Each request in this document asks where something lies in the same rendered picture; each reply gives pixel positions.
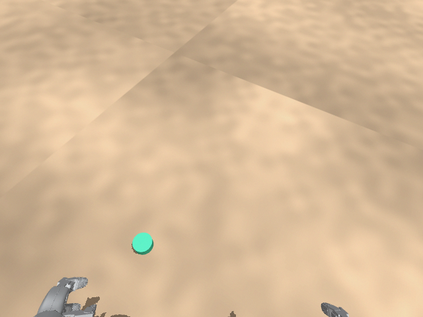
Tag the left robot hand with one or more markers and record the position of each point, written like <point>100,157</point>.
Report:
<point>56,298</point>

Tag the right robot hand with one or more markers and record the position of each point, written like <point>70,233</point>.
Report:
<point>333,311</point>

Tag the tin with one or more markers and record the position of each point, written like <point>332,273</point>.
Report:
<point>142,243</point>

